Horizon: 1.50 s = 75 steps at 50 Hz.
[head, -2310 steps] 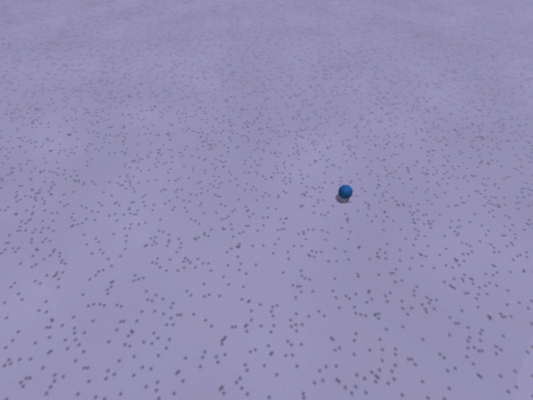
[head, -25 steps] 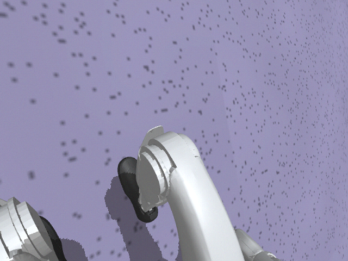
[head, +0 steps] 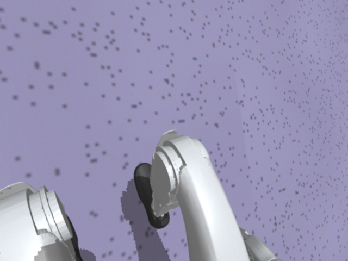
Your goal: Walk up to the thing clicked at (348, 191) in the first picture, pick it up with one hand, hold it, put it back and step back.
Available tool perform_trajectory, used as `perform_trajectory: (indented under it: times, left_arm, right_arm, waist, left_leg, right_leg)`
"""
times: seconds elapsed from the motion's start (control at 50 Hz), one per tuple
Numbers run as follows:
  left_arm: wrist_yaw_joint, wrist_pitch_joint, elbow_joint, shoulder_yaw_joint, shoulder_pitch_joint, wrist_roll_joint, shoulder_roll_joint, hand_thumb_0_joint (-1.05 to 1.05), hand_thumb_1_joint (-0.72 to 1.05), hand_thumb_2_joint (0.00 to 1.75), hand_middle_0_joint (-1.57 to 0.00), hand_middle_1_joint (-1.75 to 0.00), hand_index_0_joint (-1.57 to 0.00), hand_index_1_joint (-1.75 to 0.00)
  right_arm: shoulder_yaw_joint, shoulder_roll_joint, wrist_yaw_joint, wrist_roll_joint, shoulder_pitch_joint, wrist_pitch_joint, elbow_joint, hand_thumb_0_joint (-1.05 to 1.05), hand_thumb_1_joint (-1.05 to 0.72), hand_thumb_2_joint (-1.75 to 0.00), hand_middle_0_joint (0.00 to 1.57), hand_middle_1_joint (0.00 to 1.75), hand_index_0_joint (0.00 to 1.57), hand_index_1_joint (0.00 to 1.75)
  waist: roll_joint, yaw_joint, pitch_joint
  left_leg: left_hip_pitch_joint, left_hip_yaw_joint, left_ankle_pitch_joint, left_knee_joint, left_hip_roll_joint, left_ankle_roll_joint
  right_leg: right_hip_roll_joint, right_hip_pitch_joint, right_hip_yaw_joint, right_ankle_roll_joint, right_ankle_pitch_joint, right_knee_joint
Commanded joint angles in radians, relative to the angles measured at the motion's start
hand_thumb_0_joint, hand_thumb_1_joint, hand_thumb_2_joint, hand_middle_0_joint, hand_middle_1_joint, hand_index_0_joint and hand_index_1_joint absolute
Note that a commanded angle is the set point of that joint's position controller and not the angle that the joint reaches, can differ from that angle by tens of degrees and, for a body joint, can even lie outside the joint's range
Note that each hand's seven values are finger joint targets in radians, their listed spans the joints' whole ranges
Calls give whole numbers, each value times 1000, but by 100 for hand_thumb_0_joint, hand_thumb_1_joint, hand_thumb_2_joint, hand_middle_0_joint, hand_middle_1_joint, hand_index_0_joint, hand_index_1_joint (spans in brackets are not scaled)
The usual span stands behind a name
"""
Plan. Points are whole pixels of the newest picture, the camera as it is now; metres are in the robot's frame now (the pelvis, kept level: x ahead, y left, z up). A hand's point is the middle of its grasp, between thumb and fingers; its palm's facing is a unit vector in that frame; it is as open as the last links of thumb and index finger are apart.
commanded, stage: settle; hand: left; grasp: from above
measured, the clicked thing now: out of the picture +0.52 +0.38 -0.23
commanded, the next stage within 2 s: lift in 0.38 s
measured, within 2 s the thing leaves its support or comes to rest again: neither
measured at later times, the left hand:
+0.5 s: hand out of the picture +0.49 +0.37 -0.13, palm faces -0.42 -0.11 -0.90, open 9.3 cm
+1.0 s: hand out of the picture +0.43 +0.37 -0.04, palm faces -0.45 -0.15 -0.88, open 9.2 cm
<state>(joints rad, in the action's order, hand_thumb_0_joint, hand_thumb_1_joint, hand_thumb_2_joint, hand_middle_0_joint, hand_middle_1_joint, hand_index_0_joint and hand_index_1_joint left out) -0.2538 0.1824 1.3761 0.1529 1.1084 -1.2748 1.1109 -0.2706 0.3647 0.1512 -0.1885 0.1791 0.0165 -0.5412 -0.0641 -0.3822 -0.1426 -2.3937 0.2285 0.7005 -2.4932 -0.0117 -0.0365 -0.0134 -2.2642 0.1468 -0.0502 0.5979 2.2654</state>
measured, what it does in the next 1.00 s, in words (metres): rises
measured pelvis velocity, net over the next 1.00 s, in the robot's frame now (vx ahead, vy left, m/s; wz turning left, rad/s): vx -0.01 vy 0.00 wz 0.14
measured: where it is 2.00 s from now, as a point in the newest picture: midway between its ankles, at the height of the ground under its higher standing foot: (115, 232)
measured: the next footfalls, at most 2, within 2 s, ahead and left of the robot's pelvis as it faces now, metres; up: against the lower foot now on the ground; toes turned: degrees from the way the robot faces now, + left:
none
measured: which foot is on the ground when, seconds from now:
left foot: down 0.00-1.00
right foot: down 0.00-1.00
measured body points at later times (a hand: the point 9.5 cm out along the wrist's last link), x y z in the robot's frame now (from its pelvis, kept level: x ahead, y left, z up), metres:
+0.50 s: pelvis -0.01 -0.01 +0.02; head +0.25 +0.12 +0.36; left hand +0.51 +0.37 -0.08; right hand +0.08 -0.28 -0.05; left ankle +0.06 +0.11 -0.29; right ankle +0.13 -0.13 -0.28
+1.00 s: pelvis -0.01 +0.00 +0.08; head +0.21 +0.10 +0.45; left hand +0.45 +0.38 +0.01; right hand +0.09 -0.28 -0.02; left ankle +0.06 +0.11 -0.29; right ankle +0.13 -0.13 -0.28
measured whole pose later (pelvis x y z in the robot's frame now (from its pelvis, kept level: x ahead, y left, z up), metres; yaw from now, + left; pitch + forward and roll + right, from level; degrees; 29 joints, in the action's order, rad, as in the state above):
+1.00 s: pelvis -0.01 +0.00 +0.08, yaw +8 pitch +37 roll -11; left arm 0.01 0.17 1.01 0.06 0.89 -1.10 0.81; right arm -0.07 0.31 0.06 -0.05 0.20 -0.14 -0.58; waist 0.05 -0.23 0.09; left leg -2.20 0.10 0.63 -2.19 -0.02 -0.05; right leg -0.06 -2.12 0.05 -0.04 0.58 2.05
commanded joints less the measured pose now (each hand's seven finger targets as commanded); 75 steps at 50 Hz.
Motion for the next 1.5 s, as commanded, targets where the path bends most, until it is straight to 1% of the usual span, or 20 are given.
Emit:
perform_trajectory:
  times: [0.0,0.1,0.26,0.38,0.4,0.54,0.58,0.64,0.78,0.92,1.02,1.06,1.08,1.16,1.22,1.3,1.34,1.38,1.44,1.48]
  left_arm:
    - [23,4,-226,-5,285,33,211,0,54,68,-81,-86,-86,-80]
    - [58,18,-347,-35,360,47,154,0,59,64,-85,-82,-91,-75]
    - [56,-7,-282,-46,379,28,130,0,62,63,-89,-79,-94,-74]
    - [68,-24,-271,-45,400,39,136,0,63,67,-90,-80,-96,-74]
    - [71,-23,-278,-55,416,42,118,0,63,59,-92,-83,-99,-76]
    - [123,-45,-319,-51,373,70,104,0,51,58,-81,-73,-87,-65]
    - [142,-51,-334,-42,351,87,95,0,61,57,-87,-80,-95,-72]
    - [176,-53,-379,-30,335,107,108,0,65,61,-91,-83,-98,-75]
    - [219,-22,-524,-8,254,145,77,0,65,61,-90,-82,-97,-74]
    - [227,0,-607,-30,186,194,-16,0,66,65,-90,-85,-97,-77]
    - [232,0,-664,-40,102,220,-60,0,64,70,-88,-89,-95,-82]
    - [229,-10,-658,-46,49,240,-90,0,65,67,-87,-89,-94,-82]
    - [222,-9,-725,-52,91,252,-98,0,62,65,-86,-87,-93,-79]
    - [204,-30,-704,-58,-22,255,-127,0,59,63,-81,-89,-89,-81]
    - [196,-53,-734,-86,-69,269,-192,0,57,64,-81,-88,-88,-80]
    - [187,-86,-777,-77,-161,289,-199,0,56,61,-79,-88,-87,-79]
    - [183,-101,-808,-99,-205,302,-244,0,55,62,-79,-88,-87,-79]
    - [175,-110,-826,-76,-255,302,-222,0,52,63,-77,-87,-85,-79]
    - [167,-117,-846,-102,-304,299,-262,0,55,63,-80,-85,-87,-78]
    - [157,-122,-813,-121,-351,307,-302,0,54,62,-80,-84,-87,-77]
  right_arm:
    - [147,330,-25,25,206,-35,-16,0,-90,-90,20,30,20,30]
    - [163,304,-31,43,209,-50,10,0,-90,-90,20,30,20,30]
    - [176,281,-37,51,209,-63,9,0,-90,-90,20,30,20,30]
    - [186,270,-50,62,216,-69,22,0,-90,-90,20,30,20,30]
    - [185,271,-51,61,220,-72,16,0,-94,-91,20,30,20,30]
    - [204,252,-63,80,242,-92,22,0,-89,-89,20,30,20,30]
    - [215,258,-68,88,253,-98,22,0,-92,-91,20,30,20,30]
    - [225,252,-77,96,253,-115,16,0,-92,-91,20,30,20,30]
    - [260,222,-94,116,245,-144,0,0,-92,-90,20,30,20,30]
    - [300,187,-113,140,208,-150,-5,0,-92,-91,20,30,20,30]
    - [318,169,-124,156,184,-145,-19,0,-92,-91,20,30,20,30]
    - [323,161,-128,163,175,-142,-21,0,-92,-90,20,30,20,30]
    - [327,156,-133,166,167,-140,-22,0,-91,-90,20,30,20,30]
    - [332,132,-142,178,141,-129,-35,0,-91,-90,20,30,20,30]
    - [339,118,-148,185,118,-120,-40,0,-91,-90,20,30,20,30]
    - [343,99,-159,196,90,-114,-44,0,-91,-90,20,30,20,30]
    - [339,80,-165,203,85,-107,-43,0,-91,-90,20,30,20,30]
    - [339,72,-175,208,78,-100,-42,0,-91,-90,20,30,20,30]
    - [336,51,-190,217,77,-86,-43,0,-91,-90,20,30,20,30]
    - [333,41,-202,224,74,-72,-51,0,-90,-90,20,30,20,30]
  waist:
    - [569,-37,711]
    - [574,-25,775]
    - [583,-17,797]
    - [544,-13,819]
    - [543,-22,821]
    - [540,19,907]
    - [524,23,867]
    - [532,54,926]
    - [516,107,997]
    - [491,139,999]
    - [455,170,1025]
    - [420,176,991]
    - [446,175,1012]
    - [376,199,982]
    - [370,215,976]
    - [323,240,943]
    - [291,244,922]
    - [256,264,929]
    - [218,264,880]
    - [185,265,782]
  left_leg:
    - [606,-69,-279,293,35,46]
    - [652,-77,-319,313,20,47]
    - [676,-102,-295,349,4,40]
    - [643,-131,-243,373,-1,28]
    - [634,-132,-249,370,-3,28]
    - [673,-145,-276,410,-4,25]
    - [675,-131,-271,424,-12,28]
    - [699,-140,-275,441,-15,25]
    - [774,-146,-284,504,-19,21]
    - [848,-117,-136,651,-8,12]
    - [956,-91,-206,726,-2,14]
    - [983,-78,-190,771,2,16]
    - [1005,-84,-188,792,7,17]
    - [1046,-97,-174,860,10,10]
    - [1124,-86,-192,932,15,15]
    - [1188,-111,-203,1014,20,14]
    - [1214,-130,-197,1052,21,11]
    - [1226,-155,-202,1081,16,7]
    - [1263,-182,-221,1132,11,5]
    - [1275,-177,-173,1194,13,6]
  right_leg:
    - [30,294,84,102,-190,-180]
    - [22,312,69,103,-229,-187]
    - [22,298,55,105,-207,-196]
    - [22,338,38,101,-179,-223]
    - [20,346,40,101,-182,-227]
    - [20,394,24,103,-195,-248]
    - [13,370,20,107,-185,-264]
    - [13,388,9,111,-178,-276]
    - [8,420,-14,113,-180,-319]
    - [9,431,-33,100,-113,-383]
    - [8,507,-43,89,-163,-435]
    - [10,530,-41,85,-154,-465]
    - [9,551,-43,83,-161,-479]
    - [14,648,-49,75,-161,-553]
    - [16,712,-51,71,-175,-607]
    - [20,841,-61,67,-179,-715]
    - [23,914,-67,65,-176,-773]
    - [25,1014,-79,64,-181,-830]
    - [27,1113,-100,63,-190,-919]
    - [26,1144,-106,60,-153,-980]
